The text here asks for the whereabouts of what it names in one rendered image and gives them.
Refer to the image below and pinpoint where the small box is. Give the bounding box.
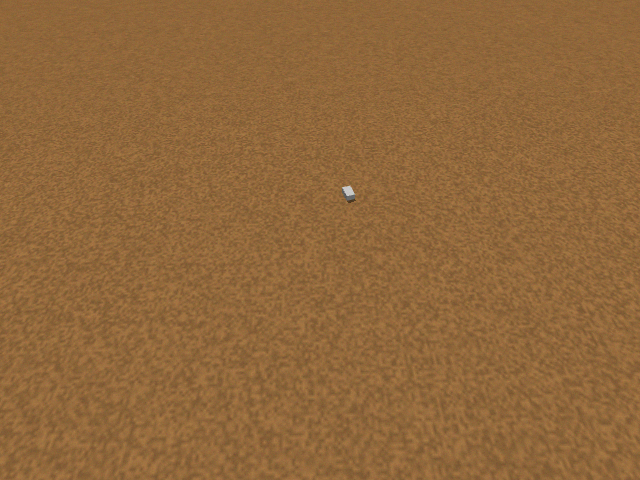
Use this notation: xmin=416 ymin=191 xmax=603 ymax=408
xmin=342 ymin=186 xmax=355 ymax=201

